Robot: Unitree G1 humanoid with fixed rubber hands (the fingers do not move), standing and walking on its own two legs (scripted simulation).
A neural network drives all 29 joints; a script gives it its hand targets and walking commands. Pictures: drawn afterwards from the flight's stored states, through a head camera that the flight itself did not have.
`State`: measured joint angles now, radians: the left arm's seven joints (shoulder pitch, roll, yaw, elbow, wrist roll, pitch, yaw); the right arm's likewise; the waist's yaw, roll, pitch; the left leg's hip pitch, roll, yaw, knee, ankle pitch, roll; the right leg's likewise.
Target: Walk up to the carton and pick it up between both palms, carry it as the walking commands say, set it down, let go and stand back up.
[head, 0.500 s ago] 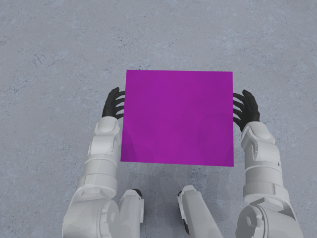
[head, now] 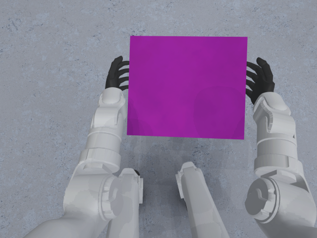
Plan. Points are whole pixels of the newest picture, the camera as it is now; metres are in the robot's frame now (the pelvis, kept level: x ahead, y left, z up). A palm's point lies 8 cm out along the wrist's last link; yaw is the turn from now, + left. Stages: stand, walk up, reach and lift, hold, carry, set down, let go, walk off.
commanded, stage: set down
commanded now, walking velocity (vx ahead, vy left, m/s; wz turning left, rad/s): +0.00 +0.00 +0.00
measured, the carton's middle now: (182, 93) +0.46 -0.10 -0.17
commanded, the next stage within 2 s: none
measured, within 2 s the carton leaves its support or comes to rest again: neither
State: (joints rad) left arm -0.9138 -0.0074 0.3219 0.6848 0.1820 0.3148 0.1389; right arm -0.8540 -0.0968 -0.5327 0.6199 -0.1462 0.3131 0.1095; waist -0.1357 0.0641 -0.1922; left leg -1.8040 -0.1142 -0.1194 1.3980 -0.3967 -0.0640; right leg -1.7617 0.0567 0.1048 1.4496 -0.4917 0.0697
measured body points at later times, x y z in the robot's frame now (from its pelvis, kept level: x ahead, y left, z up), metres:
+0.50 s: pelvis -0.01 -0.01 -0.07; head +0.30 -0.05 +0.25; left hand +0.51 +0.06 -0.20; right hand +0.45 -0.29 -0.19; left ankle +0.10 +0.13 -0.55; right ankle +0.06 -0.14 -0.55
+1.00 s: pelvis -0.03 -0.01 -0.13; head +0.33 -0.06 +0.14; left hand +0.54 +0.04 -0.29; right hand +0.47 -0.31 -0.28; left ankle +0.10 +0.13 -0.55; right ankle +0.06 -0.14 -0.55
